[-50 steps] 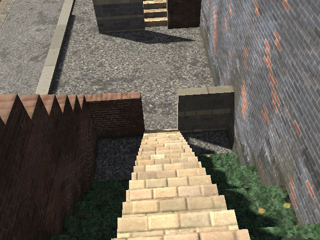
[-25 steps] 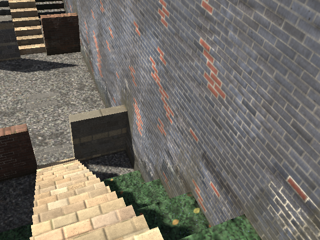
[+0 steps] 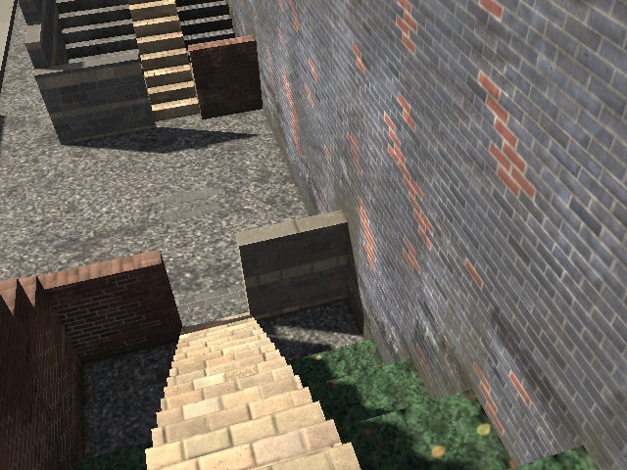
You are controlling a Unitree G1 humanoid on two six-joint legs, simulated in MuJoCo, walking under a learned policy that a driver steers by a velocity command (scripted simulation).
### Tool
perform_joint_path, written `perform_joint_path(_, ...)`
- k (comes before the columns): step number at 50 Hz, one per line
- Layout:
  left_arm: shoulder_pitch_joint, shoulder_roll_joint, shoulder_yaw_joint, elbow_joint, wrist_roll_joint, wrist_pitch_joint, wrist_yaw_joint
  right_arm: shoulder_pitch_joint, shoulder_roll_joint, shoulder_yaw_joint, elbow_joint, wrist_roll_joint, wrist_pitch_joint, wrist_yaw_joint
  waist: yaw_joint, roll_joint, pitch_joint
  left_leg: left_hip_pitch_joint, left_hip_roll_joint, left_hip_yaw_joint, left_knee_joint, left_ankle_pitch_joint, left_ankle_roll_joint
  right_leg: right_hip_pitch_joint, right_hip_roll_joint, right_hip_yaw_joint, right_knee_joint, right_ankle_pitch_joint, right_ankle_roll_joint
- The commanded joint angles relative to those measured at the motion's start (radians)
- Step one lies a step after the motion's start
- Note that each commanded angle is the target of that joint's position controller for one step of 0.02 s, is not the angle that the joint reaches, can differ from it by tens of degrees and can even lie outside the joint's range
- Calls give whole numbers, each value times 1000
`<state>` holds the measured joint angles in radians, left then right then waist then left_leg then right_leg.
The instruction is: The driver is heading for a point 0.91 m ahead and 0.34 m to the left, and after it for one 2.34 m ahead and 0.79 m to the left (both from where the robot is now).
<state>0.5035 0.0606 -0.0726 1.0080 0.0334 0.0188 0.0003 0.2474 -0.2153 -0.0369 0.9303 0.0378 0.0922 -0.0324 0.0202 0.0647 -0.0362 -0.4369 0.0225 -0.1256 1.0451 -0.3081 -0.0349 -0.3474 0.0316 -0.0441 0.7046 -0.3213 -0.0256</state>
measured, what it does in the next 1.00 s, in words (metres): steps on the spot, turning left: left foot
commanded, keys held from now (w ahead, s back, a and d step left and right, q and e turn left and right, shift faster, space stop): no key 0.14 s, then q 0.50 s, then w+q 0.36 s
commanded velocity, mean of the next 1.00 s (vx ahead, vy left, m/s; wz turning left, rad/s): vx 0.10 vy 0.00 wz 0.37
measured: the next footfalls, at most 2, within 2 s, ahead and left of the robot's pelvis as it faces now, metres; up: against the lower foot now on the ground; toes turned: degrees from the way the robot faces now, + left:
left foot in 0.02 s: +0.03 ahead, +0.11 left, +0.00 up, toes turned +5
right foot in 1.04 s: +0.10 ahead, -0.12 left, +0.00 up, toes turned +31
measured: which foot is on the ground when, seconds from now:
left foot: up 0.00-0.00, down 0.02-1.00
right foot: down 0.00-0.58, up 0.60-1.00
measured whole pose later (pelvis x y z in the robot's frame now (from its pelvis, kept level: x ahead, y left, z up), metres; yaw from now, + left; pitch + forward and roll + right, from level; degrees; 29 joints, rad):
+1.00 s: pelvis +0.05 +0.02 -0.02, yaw +25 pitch +2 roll -3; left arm 0.16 0.23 -0.01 0.59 0.03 0.00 -0.03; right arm 0.20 -0.20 0.04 0.60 0.00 0.11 -0.09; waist 0.00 -0.07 -0.03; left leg -0.42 -0.18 -0.29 0.92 -0.50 0.05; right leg -0.60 0.06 0.05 1.23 -0.23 0.07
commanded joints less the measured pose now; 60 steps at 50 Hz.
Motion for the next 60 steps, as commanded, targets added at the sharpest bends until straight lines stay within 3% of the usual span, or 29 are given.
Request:
perform_joint_path(1,-182,84,-2,-84,-25,-32,12,208,56,39,77,-26,-13,23,-121,-109,136,306,35,12,-154,69,27,-322,-160,189,-320,5,-118)
perform_joint_path(2,-86,81,-3,-45,-41,-21,12,184,74,52,62,-28,-16,24,-102,-96,155,278,25,9,-428,12,43,-186,-129,151,-310,78,-102)
perform_joint_path(3,-26,73,-2,-37,-41,-18,7,158,15,45,80,-39,-8,24,-49,-15,173,248,24,-10,-469,73,44,-90,-107,151,-291,198,-95)
perform_joint_path(6,34,71,25,-8,-55,5,4,115,-4,36,91,11,20,13,14,-16,121,148,21,-15,-543,56,36,113,-74,122,-277,327,-60)
perform_joint_path(8,-21,63,26,-12,-39,11,7,106,44,48,100,12,15,20,-5,-12,116,153,33,-35,-599,73,36,160,-71,84,-288,277,-46)
perform_joint_path(10,-8,73,25,-4,-19,14,3,98,29,45,85,8,14,20,4,-54,98,160,32,-42,-598,137,38,219,-64,55,-295,346,-39)
perform_joint_path(15,-100,177,63,-81,-41,19,27,82,4,31,8,10,9,-2,-9,-63,30,128,-3,-40,-530,218,35,289,-79,24,-256,425,-44)
perform_joint_path(18,-104,197,80,-132,-25,32,48,62,-14,16,-68,14,12,-15,-4,-59,-5,95,-22,-54,-469,247,41,277,-98,-14,-209,390,-59)
perform_joint_path(21,-108,234,100,-195,-7,40,50,39,-33,0,-132,16,25,-40,-3,-85,-12,46,-55,-54,-369,178,60,210,-150,-19,-158,359,-89)
perform_joint_path(24,-124,280,116,-261,14,52,62,-21,12,5,-217,1,35,-44,-7,-206,-23,-59,-120,21,-134,-256,67,144,-348,138,-215,308,-235)
perform_joint_path(27,-234,322,131,-342,-15,66,74,-26,-22,-3,-241,-7,13,-21,-22,-169,-10,-63,-53,66,-109,-277,48,80,-429,172,-170,329,-269)
perform_joint_path(29,-353,309,133,-382,-53,83,72,107,-41,-13,-194,0,8,-8,-121,-138,3,226,-85,65,-363,-15,69,-146,-284,-32,65,120,-134)
perform_joint_path(30,-356,270,127,-402,-47,84,71,211,-127,-36,-179,-11,-2,-4,-174,117,55,412,26,-250,-520,308,137,-475,-118,-157,417,-263,-21)
perform_joint_path(31,-546,215,106,-506,-72,71,60,251,-242,-51,-205,-44,-34,3,-217,255,119,359,202,-817,-749,184,242,-756,68,-4,661,-580,13)
perform_joint_path(32,-591,192,97,-519,-99,49,62,268,-242,-46,-203,-88,-63,11,-211,148,112,423,256,-841,-725,3,347,-880,85,276,685,-480,-14)
perform_joint_path(34,-425,167,100,-434,-41,41,56,219,-154,-28,-170,-41,-43,1,-102,93,31,498,191,-580,-543,35,323,-918,92,327,665,-300,-14)
perform_joint_path(35,-362,235,128,-381,-20,27,47,99,-165,-22,-218,-43,-26,-6,-55,40,-32,386,183,-523,-498,139,293,-818,78,297,804,-117,-9)
perform_joint_path(38,-300,236,135,-381,-24,47,16,-164,-81,46,-339,-33,0,6,78,-70,-15,-117,52,-362,-492,23,204,-467,64,121,1000,170,43)
perform_joint_path(40,-318,209,111,-422,-19,26,0,-140,-98,49,-347,-14,-1,-9,63,-41,10,-169,19,-356,-483,18,216,-427,45,68,1001,230,86)
perform_joint_path(44,-447,178,82,-524,-11,-16,-15,-42,-122,39,-356,-21,-2,-52,-12,48,10,8,-3,-422,-421,95,250,-467,20,86,741,202,100)
perform_joint_path(46,-438,211,88,-526,-21,-36,-26,-50,-150,29,-373,-33,2,-62,-13,97,-15,74,15,-448,-389,291,238,-406,23,95,632,141,97)
perform_joint_path(50,-433,261,88,-529,10,-47,-45,-236,-123,39,-482,-42,0,-55,6,179,-92,90,-24,-450,-340,480,233,-138,20,89,398,31,88)
perform_joint_path(52,-319,275,89,-474,7,-60,-59,-258,-83,51,-486,-42,-1,-51,44,145,-91,63,-62,-434,-249,383,216,52,10,83,119,8,68)
perform_joint_path(53,-187,316,98,-431,28,-71,-68,-278,-36,58,-513,-35,-4,-48,77,-27,-127,-71,-170,-366,-37,295,148,280,-46,197,17,350,-10)
perform_joint_path(54,-112,373,117,-396,31,-67,-73,-201,24,64,-515,-15,-16,-41,41,-279,-169,-367,-284,-326,197,-223,89,525,-237,479,17,749,-149)
perform_joint_path(55,-107,344,115,-417,12,-64,-65,-128,-41,35,-483,-16,-52,-22,12,-297,-112,-603,-265,-366,269,-437,62,601,-360,603,67,1035,-258)
perform_joint_path(57,-64,397,139,-364,5,-70,-77,-328,-69,25,-520,58,-79,-32,47,-190,20,-749,-152,-295,294,-296,41,432,-412,745,-81,560,-279)
perform_joint_path(58,-111,355,121,-358,-12,-79,-76,-331,-78,22,-504,57,-70,-28,29,-124,80,-740,-109,-284,275,-227,38,334,-390,693,-79,455,-252)
perform_joint_path(60,-189,331,99,-352,-22,-86,-57,-241,-40,30,-460,15,-38,-14,-35,-127,53,-513,-89,-203,246,-110,32,117,-327,567,-108,283,-188)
